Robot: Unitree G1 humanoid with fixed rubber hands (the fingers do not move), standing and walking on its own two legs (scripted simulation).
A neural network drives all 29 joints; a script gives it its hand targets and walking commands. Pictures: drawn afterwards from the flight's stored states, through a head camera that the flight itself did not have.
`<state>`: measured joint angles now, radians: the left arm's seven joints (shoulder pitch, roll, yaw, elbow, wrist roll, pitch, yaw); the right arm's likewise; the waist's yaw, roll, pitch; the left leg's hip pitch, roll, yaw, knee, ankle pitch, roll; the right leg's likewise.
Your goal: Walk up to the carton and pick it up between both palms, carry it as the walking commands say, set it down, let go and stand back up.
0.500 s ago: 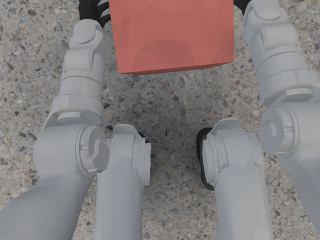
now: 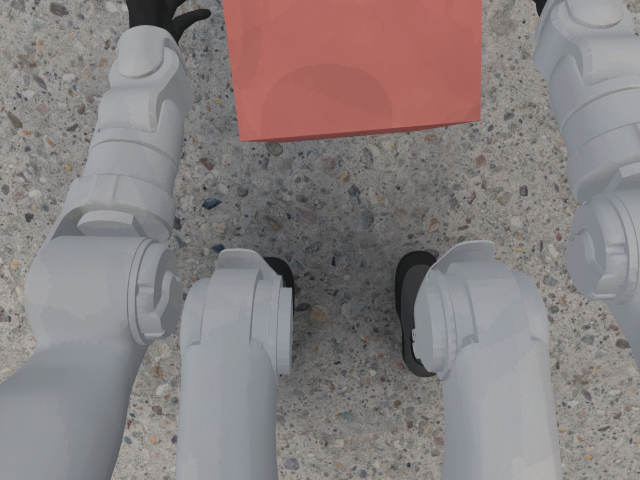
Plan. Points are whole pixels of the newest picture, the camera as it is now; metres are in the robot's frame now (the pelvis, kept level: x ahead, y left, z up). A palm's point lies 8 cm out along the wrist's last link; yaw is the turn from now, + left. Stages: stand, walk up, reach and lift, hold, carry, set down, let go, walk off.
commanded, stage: set down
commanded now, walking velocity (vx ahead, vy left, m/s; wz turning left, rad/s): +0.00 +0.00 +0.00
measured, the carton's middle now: (344, 12) +0.56 -0.02 -0.25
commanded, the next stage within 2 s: let go in 1.34 s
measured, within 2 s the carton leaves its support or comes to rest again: neither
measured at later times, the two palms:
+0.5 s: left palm out of the picture +0.54 +0.16 -0.04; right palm out of the picture +0.55 -0.21 -0.04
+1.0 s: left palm out of the picture +0.54 +0.17 +0.11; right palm out of the picture +0.55 -0.22 +0.11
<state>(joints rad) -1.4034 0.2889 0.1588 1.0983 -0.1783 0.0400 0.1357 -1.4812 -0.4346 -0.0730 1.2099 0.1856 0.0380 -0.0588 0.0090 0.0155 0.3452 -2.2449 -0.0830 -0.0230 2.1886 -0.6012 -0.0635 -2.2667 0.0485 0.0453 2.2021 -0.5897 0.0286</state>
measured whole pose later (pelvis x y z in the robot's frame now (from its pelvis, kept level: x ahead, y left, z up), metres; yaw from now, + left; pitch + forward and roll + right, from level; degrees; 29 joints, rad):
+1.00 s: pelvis +0.02 -0.01 +0.21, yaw -1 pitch +47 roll +2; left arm -1.09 0.19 0.32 0.78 -0.02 0.17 0.10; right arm -1.20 -0.33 -0.26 0.92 0.00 0.18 0.00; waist 0.02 -0.01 -0.06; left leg -1.79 -0.05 -0.04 1.40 -0.43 -0.04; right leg -1.82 0.05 0.06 1.42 -0.42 0.01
